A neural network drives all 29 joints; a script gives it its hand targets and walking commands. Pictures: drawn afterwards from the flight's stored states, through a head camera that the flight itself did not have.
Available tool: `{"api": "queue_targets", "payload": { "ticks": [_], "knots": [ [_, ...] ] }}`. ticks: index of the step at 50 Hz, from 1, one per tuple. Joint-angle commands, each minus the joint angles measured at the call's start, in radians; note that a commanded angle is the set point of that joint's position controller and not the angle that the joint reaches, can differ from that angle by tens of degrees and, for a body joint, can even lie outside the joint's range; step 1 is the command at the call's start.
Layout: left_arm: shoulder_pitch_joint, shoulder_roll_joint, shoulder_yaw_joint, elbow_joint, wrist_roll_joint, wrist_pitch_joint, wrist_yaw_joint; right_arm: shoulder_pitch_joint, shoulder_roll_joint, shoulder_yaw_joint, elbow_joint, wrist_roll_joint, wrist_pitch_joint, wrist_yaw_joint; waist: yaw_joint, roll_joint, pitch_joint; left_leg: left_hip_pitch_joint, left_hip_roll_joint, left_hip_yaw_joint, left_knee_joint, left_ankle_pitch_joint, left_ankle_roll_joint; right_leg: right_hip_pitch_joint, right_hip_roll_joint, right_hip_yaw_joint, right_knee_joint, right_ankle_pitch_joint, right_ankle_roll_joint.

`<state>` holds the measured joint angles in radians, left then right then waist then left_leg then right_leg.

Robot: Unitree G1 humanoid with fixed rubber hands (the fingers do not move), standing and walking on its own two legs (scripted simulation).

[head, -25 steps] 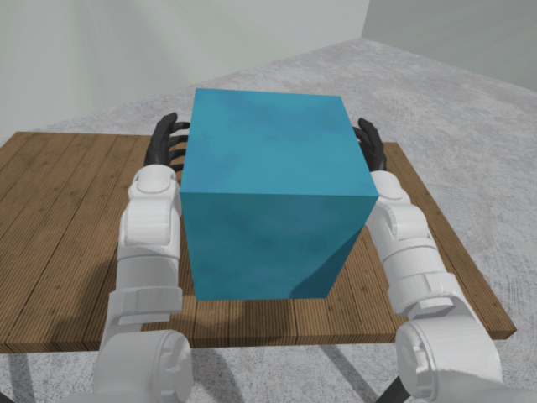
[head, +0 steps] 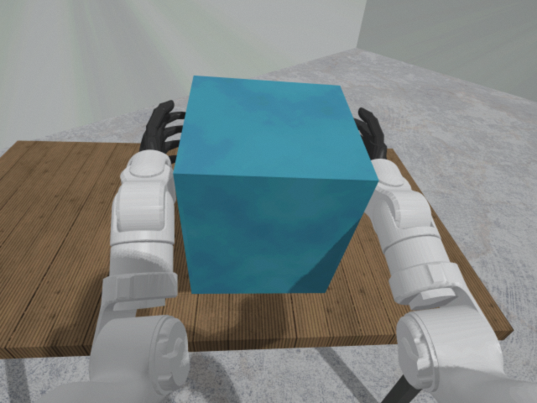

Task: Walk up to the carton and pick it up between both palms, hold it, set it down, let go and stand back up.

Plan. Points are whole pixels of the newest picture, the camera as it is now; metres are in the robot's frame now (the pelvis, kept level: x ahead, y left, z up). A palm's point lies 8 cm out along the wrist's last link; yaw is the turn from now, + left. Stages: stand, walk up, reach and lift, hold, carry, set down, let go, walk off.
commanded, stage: reach and lift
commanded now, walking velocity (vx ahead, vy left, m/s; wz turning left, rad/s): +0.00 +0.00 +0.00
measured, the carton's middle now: (264, 192) +0.36 +0.01 +0.17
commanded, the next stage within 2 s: hold in 0.54 s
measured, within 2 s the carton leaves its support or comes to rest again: neither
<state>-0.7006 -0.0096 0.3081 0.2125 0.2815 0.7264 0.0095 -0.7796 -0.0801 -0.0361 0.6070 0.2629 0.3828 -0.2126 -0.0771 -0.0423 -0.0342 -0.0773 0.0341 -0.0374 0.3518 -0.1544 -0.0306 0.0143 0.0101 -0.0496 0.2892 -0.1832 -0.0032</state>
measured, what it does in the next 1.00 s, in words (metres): stands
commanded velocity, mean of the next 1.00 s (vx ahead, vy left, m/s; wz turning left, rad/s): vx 0.00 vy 0.00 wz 0.00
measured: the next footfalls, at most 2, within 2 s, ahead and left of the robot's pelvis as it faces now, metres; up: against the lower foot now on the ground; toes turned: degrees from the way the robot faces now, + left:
none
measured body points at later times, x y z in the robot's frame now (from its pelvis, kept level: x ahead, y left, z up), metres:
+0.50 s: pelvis -0.01 +0.00 +0.00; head -0.08 +0.02 +0.44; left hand +0.38 +0.16 +0.24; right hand +0.38 -0.15 +0.24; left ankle +0.03 +0.14 -0.75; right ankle -0.01 -0.11 -0.75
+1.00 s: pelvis +0.00 +0.00 +0.00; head -0.08 +0.03 +0.44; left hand +0.38 +0.16 +0.24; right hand +0.38 -0.15 +0.25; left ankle +0.03 +0.14 -0.75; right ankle -0.01 -0.11 -0.75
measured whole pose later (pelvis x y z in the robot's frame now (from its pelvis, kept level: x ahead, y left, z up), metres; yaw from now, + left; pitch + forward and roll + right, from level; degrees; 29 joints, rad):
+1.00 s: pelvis +0.00 +0.00 +0.00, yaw +0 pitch -7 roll -1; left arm -0.76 0.02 0.32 0.25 0.27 0.78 0.01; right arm -0.87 -0.10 -0.03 0.67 0.30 0.45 -0.23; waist -0.09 -0.04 -0.07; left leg -0.08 0.04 -0.03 0.37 -0.16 -0.03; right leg 0.01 0.01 -0.04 0.30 -0.19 0.00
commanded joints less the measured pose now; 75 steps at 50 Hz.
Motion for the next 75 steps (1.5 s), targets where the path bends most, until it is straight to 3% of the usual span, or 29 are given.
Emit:
{"api": "queue_targets", "payload": {
  "ticks": [1, 2, 3, 4, 10, 11, 13, 15, 17, 18, 21, 30, 33, 34, 37, 39, 40, 44, 45, 46, 51, 53, 59, 64, 65, 67, 69, 72, 75],
  "knots": [
    [-0.693, -0.578, -0.485, -0.107, -0.154, -0.055, -0.136, -0.814, 0.631, 0.383, -0.323, 0.102, -0.031, 0.06, -0.002, 0.059, -0.403, 0.181, -0.074, 0.031, -0.001, 0.3, -0.015, 0.037, 0.056, -0.002, -0.028, 0.294, 0.065],
    [-0.68, -0.573, -0.488, -0.092, -0.145, -0.049, -0.14, -0.789, 0.618, 0.363, -0.295, 0.098, -0.023, 0.06, -0.024, 0.079, -0.365, 0.186, -0.077, 0.034, -0.004, 0.273, -0.014, 0.016, 0.05, -0.005, -0.04, 0.27, 0.068],
    [-0.684, -0.579, -0.484, -0.118, -0.15, -0.046, -0.141, -0.786, 0.616, 0.37, -0.31, 0.094, -0.024, 0.06, -0.008, 0.074, -0.372, 0.188, -0.075, 0.025, -0.007, 0.288, -0.012, 0.026, 0.056, -0.002, -0.039, 0.263, 0.062],
    [-0.683, -0.577, -0.493, -0.117, -0.146, -0.043, -0.142, -0.785, 0.619, 0.359, -0.31, 0.097, -0.02, 0.06, -0.027, 0.087, -0.367, 0.185, -0.076, 0.029, -0.008, 0.266, -0.016, 0.012, 0.048, -0.006, -0.04, 0.246, 0.063],
    [-0.773, -0.569, -0.495, -0.116, -0.158, -0.042, -0.141, -0.858, 0.634, 0.358, -0.302, 0.105, -0.009, 0.067, -0.015, 0.077, -0.364, 0.16, -0.078, 0.032, -0.015, 0.217, -0.008, -0.011, 0.048, -0.001, -0.043, 0.187, 0.062],
    [-0.774, -0.584, -0.493, -0.137, -0.156, -0.044, -0.138, -0.852, 0.642, 0.362, -0.309, 0.106, -0.011, 0.07, -0.009, 0.099, -0.381, 0.164, -0.076, 0.033, -0.015, 0.218, -0.008, 0.003, 0.047, 0.004, -0.037, 0.19, 0.058],
    [-0.788, -0.564, -0.464, -0.067, -0.147, -0.041, -0.139, -0.866, 0.643, 0.332, -0.261, 0.089, -0.003, 0.079, -0.009, 0.061, -0.331, 0.128, -0.074, 0.031, -0.044, 0.13, 0.005, -0.03, 0.044, -0.002, -0.057, 0.097, 0.06],
    [-0.789, -0.584, -0.466, -0.041, -0.145, -0.04, -0.134, -0.894, 0.643, 0.321, -0.243, 0.08, -0.01, 0.086, 0.002, 0.078, -0.334, 0.126, -0.072, 0.04, -0.047, 0.124, 0.008, -0.036, 0.041, 0.001, -0.053, 0.086, 0.051],
    [-0.792, -0.57, -0.438, -0.003, -0.141, -0.042, -0.137, -0.897, 0.641, 0.298, -0.211, 0.065, -0.014, 0.093, 0.001, 0.059, -0.311, 0.12, -0.071, 0.044, -0.057, 0.091, 0.018, -0.05, 0.037, 0.003, -0.059, 0.051, 0.054],
    [-0.806, -0.567, -0.441, -0.034, -0.147, -0.047, -0.136, -0.893, 0.649, 0.311, -0.203, 0.077, -0.016, 0.092, 0.004, 0.066, -0.345, 0.143, -0.072, 0.051, -0.045, 0.117, 0.016, -0.052, 0.039, -0.002, -0.055, 0.083, 0.055],
    [-0.804, -0.567, -0.415, 0.018, -0.145, -0.042, -0.14, -0.898, 0.638, 0.283, -0.175, 0.063, -0.008, 0.091, -0.004, 0.063, -0.319, 0.127, -0.074, 0.049, -0.046, 0.115, 0.015, -0.04, 0.041, 0.005, -0.061, 0.088, 0.056],
    [-0.802, -0.573, -0.444, 0.003, -0.169, -0.041, -0.13, -0.915, 0.622, 0.295, -0.216, 0.091, -0.001, 0.082, -0.019, 0.073, -0.385, 0.155, -0.075, 0.038, -0.027, 0.178, 0.003, -0.027, 0.051, -0.002, -0.053, 0.128, 0.059],
    [-0.781, -0.564, -0.443, -0.033, -0.173, -0.043, -0.13, -0.918, 0.648, 0.327, -0.247, 0.114, 0.003, 0.077, -0.003, 0.067, -0.405, 0.164, -0.075, 0.044, -0.018, 0.209, 0.002, -0.01, 0.05, 0.002, -0.042, 0.187, 0.067],
    [-0.808, -0.569, -0.454, -0.08, -0.176, -0.043, -0.13, -0.904, 0.647, 0.347, -0.244, 0.129, 0.005, 0.075, -0.006, 0.074, -0.41, 0.168, -0.078, 0.037, -0.008, 0.237, -0.002, -0.003, 0.055, 0.003, -0.037, 0.2, 0.066],
    [-0.809, -0.566, -0.46, -0.085, -0.17, -0.029, -0.131, -0.884, 0.64, 0.338, -0.232, 0.133, 0.016, 0.07, -0.014, 0.097, -0.396, 0.179, -0.078, 0.037, -0.001, 0.246, -0.008, -0.014, 0.054, 0.012, -0.037, 0.195, 0.063],
    [-0.805, -0.551, -0.456, -0.065, -0.168, -0.023, -0.136, -0.884, 0.632, 0.33, -0.229, 0.134, 0.027, 0.068, -0.022, 0.079, -0.362, 0.166, -0.074, 0.033, -0.01, 0.213, -0.01, -0.032, 0.055, 0.005, -0.044, 0.173, 0.065],
    [-0.825, -0.573, -0.467, -0.09, -0.176, -0.024, -0.132, -0.907, 0.642, 0.346, -0.263, 0.138, 0.025, 0.069, -0.011, 0.078, -0.393, 0.163, -0.075, 0.029, -0.013, 0.219, -0.003, -0.019, 0.058, 0.004, -0.039, 0.169, 0.064],
    [-0.853, -0.556, -0.465, -0.05, -0.18, -0.02, -0.127, -0.897, 0.648, 0.31, -0.2, 0.126, 0.046, 0.073, -0.023, 0.089, -0.324, 0.12, -0.078, 0.035, -0.032, 0.158, 0.001, -0.042, 0.045, 0.016, -0.05, 0.111, 0.058],
    [-0.835, -0.561, -0.466, -0.063, -0.173, -0.019, -0.127, -0.897, 0.648, 0.32, -0.222, 0.135, 0.042, 0.073, -0.015, 0.106, -0.347, 0.13, -0.078, 0.04, -0.027, 0.175, -0.001, -0.037, 0.046, 0.015, -0.042, 0.134, 0.059],
    [-0.823, -0.574, -0.473, -0.072, -0.18, -0.016, -0.128, -0.899, 0.639, 0.319, -0.237, 0.14, 0.04, 0.072, -0.029, 0.114, -0.367, 0.15, -0.075, 0.034, -0.016, 0.203, -0.008, -0.035, 0.051, 0.006, -0.039, 0.153, 0.058],
    [-0.801, -0.569, -0.471, -0.076, -0.178, -0.007, -0.129, -0.906, 0.634, 0.339, -0.259, 0.161, 0.048, 0.065, -0.019, 0.095, -0.381, 0.173, -0.072, 0.032, -0.003, 0.257, -0.008, -0.016, 0.057, 0.009, -0.037, 0.209, 0.059],
    [-0.813, -0.559, -0.467, -0.089, -0.185, -0.012, -0.13, -0.909, 0.644, 0.351, -0.266, 0.156, 0.051, 0.062, -0.011, 0.067, -0.391, 0.163, -0.073, 0.033, -0.008, 0.246, -0.005, -0.001, 0.06, 0.013, -0.038, 0.209, 0.066],
    [-0.816, -0.559, -0.458, -0.089, -0.178, -0.006, -0.132, -0.895, 0.647, 0.354, -0.256, 0.156, 0.065, 0.058, -0.007, 0.071, -0.375, 0.147, -0.073, 0.033, -0.009, 0.23, -0.006, -0.016, 0.056, 0.019, -0.038, 0.195, 0.064],
    [-0.812, -0.555, -0.465, -0.089, -0.186, 0.0, -0.137, -0.897, 0.638, 0.349, -0.276, 0.16, 0.069, 0.051, -0.025, 0.066, -0.38, 0.162, -0.08, 0.033, -0.01, 0.228, -0.009, -0.025, 0.058, 0.011, -0.038, 0.201, 0.069],
    [-0.82, -0.557, -0.47, -0.106, -0.188, -0.003, -0.135, -0.915, 0.642, 0.361, -0.304, 0.169, 0.063, 0.051, -0.009, 0.066, -0.392, 0.164, -0.076, 0.036, -0.002, 0.232, -0.007, -0.013, 0.062, 0.008, -0.033, 0.2, 0.071],
    [-0.821, -0.567, -0.488, -0.143, -0.197, -0.007, -0.132, -0.912, 0.653, 0.375, -0.335, 0.172, 0.063, 0.049, -0.015, 0.067, -0.421, 0.176, -0.073, 0.029, -0.002, 0.261, -0.007, -0.003, 0.062, 0.008, -0.03, 0.231, 0.069],
    [-0.809, -0.561, -0.486, -0.102, -0.194, 0.002, -0.131, -0.905, 0.641, 0.359, -0.307, 0.174, 0.068, 0.046, -0.027, 0.081, -0.389, 0.161, -0.076, 0.037, 0.007, 0.244, -0.01, -0.026, 0.057, 0.014, -0.036, 0.22, 0.07],
    [-0.809, -0.543, -0.435, -0.055, -0.163, 0.012, -0.141, -0.893, 0.635, 0.334, -0.235, 0.161, 0.089, 0.051, -0.02, 0.074, -0.308, 0.135, -0.072, 0.037, -0.025, 0.168, 0.0, -0.045, 0.055, 0.018, -0.05, 0.138, 0.062],
    [-0.839, -0.559, -0.45, -0.079, -0.168, 0.01, -0.147, -0.898, 0.643, 0.328, -0.235, 0.152, 0.083, 0.058, -0.021, 0.104, -0.336, 0.137, -0.074, 0.037, -0.022, 0.178, -0.008, -0.038, 0.05, 0.021, -0.046, 0.137, 0.059]
  ]
}}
